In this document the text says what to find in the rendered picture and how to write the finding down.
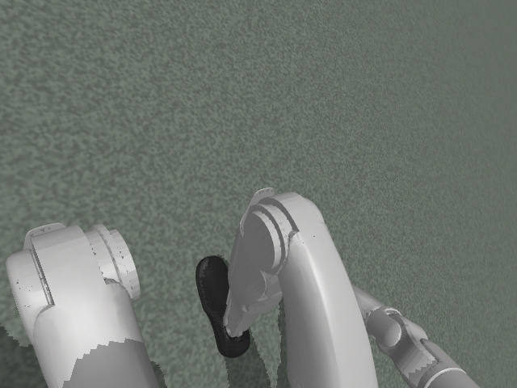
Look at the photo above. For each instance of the right robot foot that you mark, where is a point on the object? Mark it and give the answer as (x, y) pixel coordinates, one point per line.
(213, 286)

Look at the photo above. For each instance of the right robot arm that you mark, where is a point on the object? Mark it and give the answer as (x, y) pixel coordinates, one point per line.
(421, 363)

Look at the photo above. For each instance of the right robot hand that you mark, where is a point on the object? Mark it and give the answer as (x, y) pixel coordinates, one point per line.
(367, 303)

